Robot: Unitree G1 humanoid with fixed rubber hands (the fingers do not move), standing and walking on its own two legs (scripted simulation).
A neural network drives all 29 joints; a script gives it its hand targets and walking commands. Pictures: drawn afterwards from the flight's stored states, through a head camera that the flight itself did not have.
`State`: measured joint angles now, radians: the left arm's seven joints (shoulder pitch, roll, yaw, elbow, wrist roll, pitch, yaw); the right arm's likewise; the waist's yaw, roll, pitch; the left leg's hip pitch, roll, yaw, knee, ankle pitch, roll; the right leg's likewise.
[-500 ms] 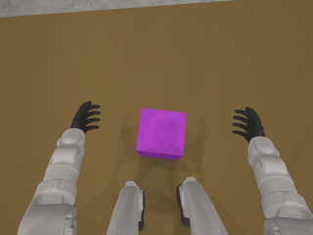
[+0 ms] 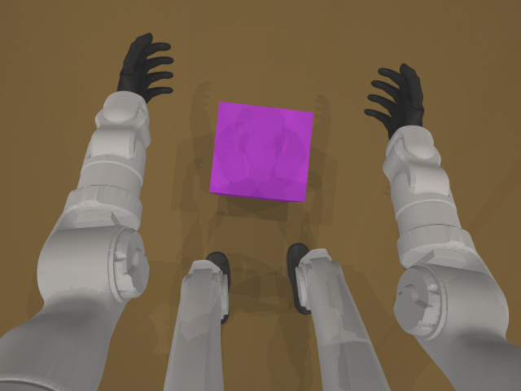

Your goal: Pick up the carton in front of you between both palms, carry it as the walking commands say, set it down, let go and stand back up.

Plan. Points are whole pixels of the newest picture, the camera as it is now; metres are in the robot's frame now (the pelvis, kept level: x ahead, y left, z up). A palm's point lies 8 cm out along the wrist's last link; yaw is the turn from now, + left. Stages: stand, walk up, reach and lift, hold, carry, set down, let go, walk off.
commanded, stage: reach and lift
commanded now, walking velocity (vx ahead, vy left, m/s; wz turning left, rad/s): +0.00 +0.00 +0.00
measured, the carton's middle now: (259, 159) +0.46 -0.03 -0.49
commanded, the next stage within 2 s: none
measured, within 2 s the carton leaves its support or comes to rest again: leaves its support in 1.54 s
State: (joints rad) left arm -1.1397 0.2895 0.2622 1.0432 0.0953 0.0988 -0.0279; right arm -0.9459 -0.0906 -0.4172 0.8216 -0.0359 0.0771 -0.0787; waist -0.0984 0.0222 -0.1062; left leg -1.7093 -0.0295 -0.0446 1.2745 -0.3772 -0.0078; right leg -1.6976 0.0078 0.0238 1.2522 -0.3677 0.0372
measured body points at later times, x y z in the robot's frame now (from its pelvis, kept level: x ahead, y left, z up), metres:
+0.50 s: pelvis -0.04 +0.00 -0.19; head +0.31 +0.00 +0.09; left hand +0.51 +0.16 -0.36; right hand +0.45 -0.23 -0.36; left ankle +0.07 +0.12 -0.58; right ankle +0.08 -0.13 -0.58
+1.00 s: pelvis -0.04 +0.00 -0.24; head +0.32 +0.00 +0.02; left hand +0.51 +0.14 -0.43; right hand +0.45 -0.22 -0.42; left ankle +0.07 +0.12 -0.58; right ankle +0.08 -0.13 -0.58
